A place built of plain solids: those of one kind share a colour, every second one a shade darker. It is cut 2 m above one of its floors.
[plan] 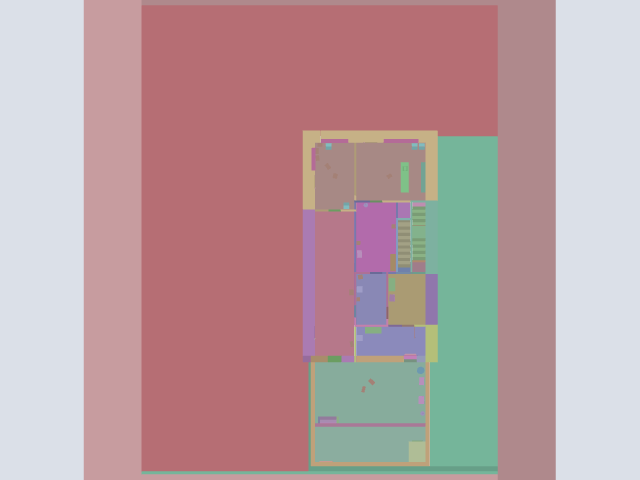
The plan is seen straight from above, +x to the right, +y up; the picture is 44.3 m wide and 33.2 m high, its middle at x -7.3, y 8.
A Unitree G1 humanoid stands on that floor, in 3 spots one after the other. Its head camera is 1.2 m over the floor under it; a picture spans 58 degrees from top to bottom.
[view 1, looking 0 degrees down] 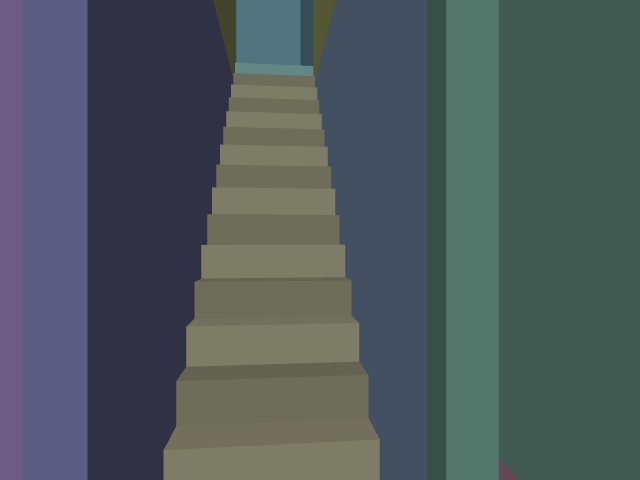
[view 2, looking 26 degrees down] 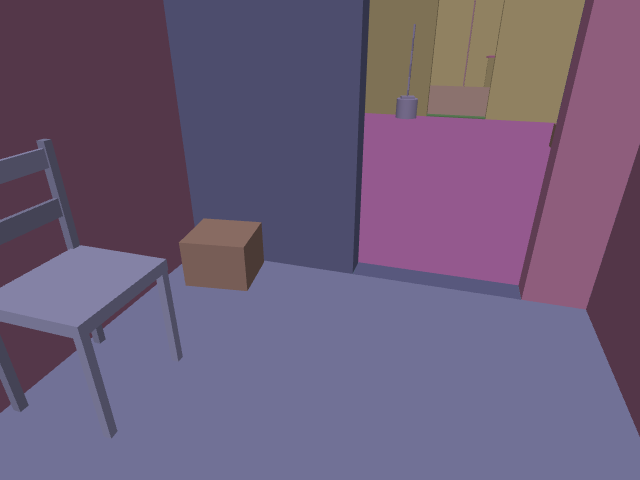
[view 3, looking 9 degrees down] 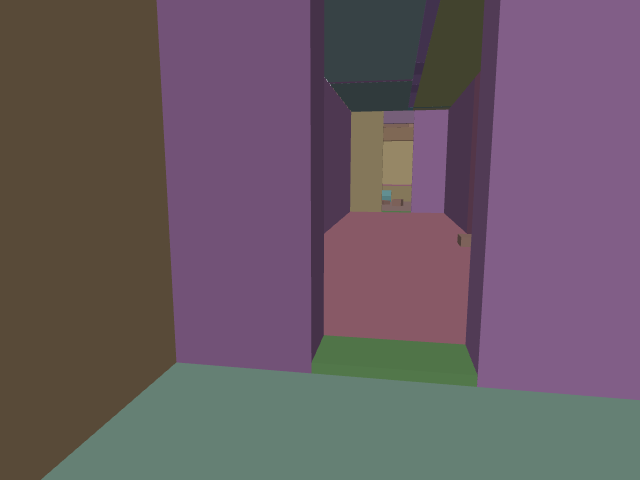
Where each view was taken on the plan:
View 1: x -1.48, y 4.60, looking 84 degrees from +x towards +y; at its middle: step_flightU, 2.82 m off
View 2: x -3.42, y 3.64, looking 107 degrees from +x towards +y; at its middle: wall_store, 2.33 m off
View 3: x -6.29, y -2.85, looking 100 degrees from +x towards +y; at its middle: wall_lobby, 2.77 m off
